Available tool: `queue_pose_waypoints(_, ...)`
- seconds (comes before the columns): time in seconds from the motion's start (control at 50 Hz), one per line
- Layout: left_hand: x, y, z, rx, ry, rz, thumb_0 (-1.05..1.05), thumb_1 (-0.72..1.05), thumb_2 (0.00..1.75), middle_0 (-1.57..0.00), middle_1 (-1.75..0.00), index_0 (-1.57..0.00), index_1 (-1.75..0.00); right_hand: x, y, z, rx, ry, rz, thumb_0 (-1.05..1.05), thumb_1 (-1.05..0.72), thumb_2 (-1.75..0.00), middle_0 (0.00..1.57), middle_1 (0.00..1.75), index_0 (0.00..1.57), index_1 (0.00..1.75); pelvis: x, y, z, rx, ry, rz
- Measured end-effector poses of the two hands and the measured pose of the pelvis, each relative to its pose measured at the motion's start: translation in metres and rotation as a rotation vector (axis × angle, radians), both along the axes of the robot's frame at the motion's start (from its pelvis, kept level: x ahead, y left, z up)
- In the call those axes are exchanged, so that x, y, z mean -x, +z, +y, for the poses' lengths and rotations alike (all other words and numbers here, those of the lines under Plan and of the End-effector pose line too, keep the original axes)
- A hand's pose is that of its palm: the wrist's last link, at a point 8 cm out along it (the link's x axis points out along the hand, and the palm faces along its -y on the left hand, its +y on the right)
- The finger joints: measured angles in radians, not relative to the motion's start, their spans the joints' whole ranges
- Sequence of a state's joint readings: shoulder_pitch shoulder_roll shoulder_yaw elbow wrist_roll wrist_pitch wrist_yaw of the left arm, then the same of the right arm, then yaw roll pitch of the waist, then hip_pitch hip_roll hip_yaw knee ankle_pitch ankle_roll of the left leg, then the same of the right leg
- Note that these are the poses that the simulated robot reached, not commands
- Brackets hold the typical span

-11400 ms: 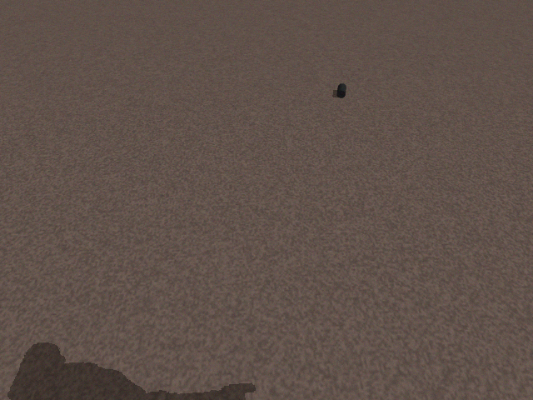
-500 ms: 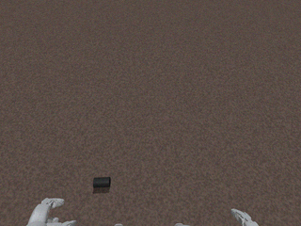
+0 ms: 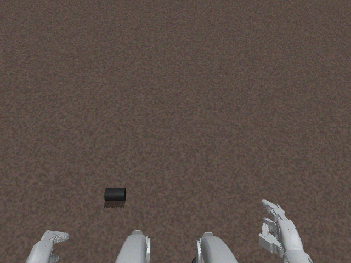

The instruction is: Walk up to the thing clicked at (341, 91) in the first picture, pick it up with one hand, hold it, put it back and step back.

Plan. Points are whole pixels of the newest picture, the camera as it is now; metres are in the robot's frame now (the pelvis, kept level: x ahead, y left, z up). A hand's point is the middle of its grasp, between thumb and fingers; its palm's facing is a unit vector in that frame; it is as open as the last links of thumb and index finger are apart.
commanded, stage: rise first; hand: left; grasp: from above
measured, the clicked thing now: (115, 194) +0.42 +0.26 -0.65
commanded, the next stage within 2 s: none
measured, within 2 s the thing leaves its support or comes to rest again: neither
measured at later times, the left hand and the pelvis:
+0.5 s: hand (80, 231) +0.22 +0.29 -0.31, palm faces -0.42 -0.47 -0.78, open 13.6 cm; pelvis -0.06 -0.01 -0.17, yaw -1 degrees
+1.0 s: hand (90, 210) +0.31 +0.31 -0.45, palm faces -0.47 -0.14 -0.87, open 13.7 cm; pelvis -0.09 +0.00 -0.30, yaw -6 degrees
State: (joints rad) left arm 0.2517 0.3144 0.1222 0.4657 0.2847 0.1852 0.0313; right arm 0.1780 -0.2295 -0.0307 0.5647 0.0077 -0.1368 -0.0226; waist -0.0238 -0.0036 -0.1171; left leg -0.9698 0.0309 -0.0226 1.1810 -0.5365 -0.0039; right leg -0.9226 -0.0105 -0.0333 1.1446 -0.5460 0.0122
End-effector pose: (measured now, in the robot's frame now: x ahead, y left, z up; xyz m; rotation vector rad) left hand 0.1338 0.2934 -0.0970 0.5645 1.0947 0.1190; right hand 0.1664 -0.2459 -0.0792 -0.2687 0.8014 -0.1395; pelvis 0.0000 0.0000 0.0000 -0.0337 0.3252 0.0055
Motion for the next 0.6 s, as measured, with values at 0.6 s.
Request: queue_pose_waypoints(0.6, -0.125, -0.196, 0.019, -0.413, -0.579, -0.18, 0.0, -0.47, 0.92, -0.18, -0.95, -0.18, -0.96, 0.075, -0.255, -0.035, 0.012, 0.027, 0.225, 0.01, -0.93, -0.91, 0.2, 0.3, 0.2, 0.3, 0.071, -0.213, -0.011, 0.003, -0.031, 0.268)
